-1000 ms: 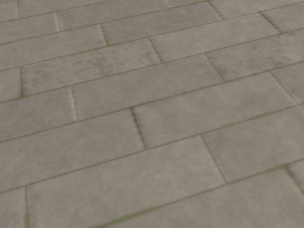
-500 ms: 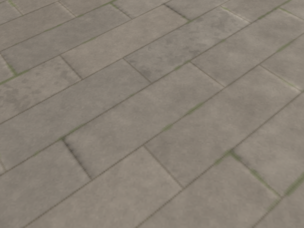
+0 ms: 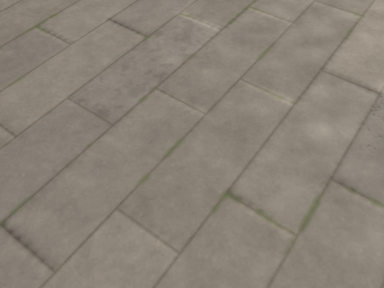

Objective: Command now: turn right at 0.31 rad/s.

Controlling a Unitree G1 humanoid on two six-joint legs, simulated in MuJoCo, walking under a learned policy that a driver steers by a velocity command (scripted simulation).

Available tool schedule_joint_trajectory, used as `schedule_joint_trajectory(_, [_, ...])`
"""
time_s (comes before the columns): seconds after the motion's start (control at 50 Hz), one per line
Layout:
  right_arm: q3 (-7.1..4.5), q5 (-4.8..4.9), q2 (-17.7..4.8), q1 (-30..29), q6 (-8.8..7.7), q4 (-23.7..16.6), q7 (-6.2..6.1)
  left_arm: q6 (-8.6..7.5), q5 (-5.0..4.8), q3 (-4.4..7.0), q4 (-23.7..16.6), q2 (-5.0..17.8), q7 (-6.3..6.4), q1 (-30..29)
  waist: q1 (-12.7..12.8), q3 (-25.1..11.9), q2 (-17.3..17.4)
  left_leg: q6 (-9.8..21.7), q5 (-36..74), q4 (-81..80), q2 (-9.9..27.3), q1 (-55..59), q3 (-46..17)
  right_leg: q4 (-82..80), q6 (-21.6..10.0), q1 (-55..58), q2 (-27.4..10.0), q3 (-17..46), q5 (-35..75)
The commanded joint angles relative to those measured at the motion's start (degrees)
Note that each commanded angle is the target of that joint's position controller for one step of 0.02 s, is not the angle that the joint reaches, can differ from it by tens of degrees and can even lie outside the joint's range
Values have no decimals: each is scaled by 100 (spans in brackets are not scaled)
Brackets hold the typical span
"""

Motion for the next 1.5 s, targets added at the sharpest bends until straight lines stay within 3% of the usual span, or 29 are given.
schedule_joint_trajectory(0.02, [-148,-116,-733,312,-141,-293,53,-37,18,106,-313,602,34,82,-108,-809,-381,382,1392,-1324,601,1054,-376,-28,-454,308,-993,1149,861])
schedule_joint_trajectory(0.04, [-203,-197,-1146,229,-116,-377,12,-78,136,21,-327,336,18,415,234,-854,939,884,2719,-1391,1659,1482,-1450,967,-90,-304,-222,364,-930])
schedule_joint_trajectory(0.06, [-131,-304,-964,164,-123,-324,20,-121,97,104,-455,585,31,165,142,-618,1577,1861,2805,-1581,2305,940,-2328,1603,179,-744,14,-61,-2283])
schedule_joint_trajectory(0.08, [-89,-267,-811,61,-163,-415,22,-127,57,222,-352,966,62,127,4,-500,1139,2044,2570,-1635,2237,862,-2239,2467,338,-792,-149,40,-2337])
schedule_joint_trajectory(0.1, [-94,-180,-809,2,-171,-391,-5,-111,12,279,-275,1013,65,129,20,-466,956,1874,2423,-1552,1988,988,-1910,2913,425,-975,-145,44,-2107])
schedule_joint_trajectory(0.14, [-42,-40,-695,-138,-173,-380,-26,-19,16,239,-133,746,92,229,62,-378,817,1602,2424,-1419,1674,1097,-1412,3014,611,-1037,-263,127,-1746])
schedule_joint_trajectory(0.18, [-2,-37,-594,-133,-109,-300,-38,-10,4,116,-88,394,58,219,72,-418,883,1478,2686,-1340,1340,1104,-903,2277,711,-668,-362,-236,-1532])
schedule_joint_trajectory(0.22, [-4,-55,-607,-42,-28,-239,-46,-45,1,1,-96,156,27,14,-98,-544,1058,1413,2977,-1214,1185,1173,-660,1240,731,-146,-489,-626,-1382])
schedule_joint_trajectory(0.26, [-11,-27,-698,117,30,-166,-42,-52,-52,30,2,239,20,82,-134,-631,1094,1411,3043,-1078,1201,1260,-710,237,687,314,-448,-811,-778])
schedule_joint_trajectory(0.3, [33,43,-632,260,18,-88,-23,-46,-4,58,158,358,15,287,-37,-580,929,1124,2505,-1035,1087,1009,-679,-1132,466,1087,-449,-811,541])
schedule_joint_trajectory(0.32, [80,-22,-548,391,-52,-64,10,-36,50,90,106,612,48,263,-126,-682,568,801,1946,-993,990,643,-612,-1031,292,1623,-837,-358,1403])
schedule_joint_trajectory(0.34, [105,-134,-472,565,-136,-63,64,-14,93,158,98,976,73,212,-390,-754,-229,502,1184,-878,572,444,-176,-560,-18,1664,-1193,-42,2041])
schedule_joint_trajectory(0.36, [146,-151,-360,440,-155,7,70,-33,127,91,148,655,1,139,-308,-784,-521,244,549,-929,370,849,107,-569,-227,1129,-1173,-62,1214])
schedule_joint_trajectory(0.38, [132,-151,-471,173,-141,15,65,-74,145,32,129,422,-59,66,-171,-544,-345,124,585,-845,321,877,147,-663,-196,908,-1042,-96,714])
schedule_joint_trajectory(0.44, [120,-90,-481,131,-39,95,-19,-211,149,6,278,433,-77,160,-153,-227,-394,159,937,-742,350,855,126,-716,-12,607,-923,-165,691])
schedule_joint_trajectory(0.56, [113,-83,-450,231,24,391,-93,-295,120,-61,473,348,-43,284,-153,-96,-243,98,927,-780,355,904,118,-735,1,492,-865,-182,561])
schedule_joint_trajectory(0.7, [99,-67,-484,315,30,730,-139,-325,100,-95,730,305,-40,345,-139,-141,-57,45,1047,-832,371,955,106,-724,-17,586,-797,-257,691])
schedule_joint_trajectory(0.96, [120,-49,-449,536,51,1180,-216,-314,69,-146,1262,246,-22,472,-135,-109,-25,58,1090,-872,354,941,142,-731,13,621,-664,-437,767])
schedule_joint_trajectory(1.5, [218,-39,-140,1004,76,1519,-271,-293,32,-249,2046,68,37,831,-88,60,53,113,960,-894,263,801,223,-745,88,516,-547,-629,528])
Velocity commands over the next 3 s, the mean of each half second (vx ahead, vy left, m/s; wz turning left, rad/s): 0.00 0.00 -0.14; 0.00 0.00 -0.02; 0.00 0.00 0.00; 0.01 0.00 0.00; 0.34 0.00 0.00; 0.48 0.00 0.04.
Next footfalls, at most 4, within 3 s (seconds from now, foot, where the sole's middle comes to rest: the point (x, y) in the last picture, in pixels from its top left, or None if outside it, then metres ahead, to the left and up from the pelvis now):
0.02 left None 0.05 0.13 -0.77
0.32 right None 0.02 -0.13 -0.77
2.62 right None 0.42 -0.12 -0.77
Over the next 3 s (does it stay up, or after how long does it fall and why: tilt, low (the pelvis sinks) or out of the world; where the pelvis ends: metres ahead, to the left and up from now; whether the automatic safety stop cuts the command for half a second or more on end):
stays up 0.45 -0.03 0.01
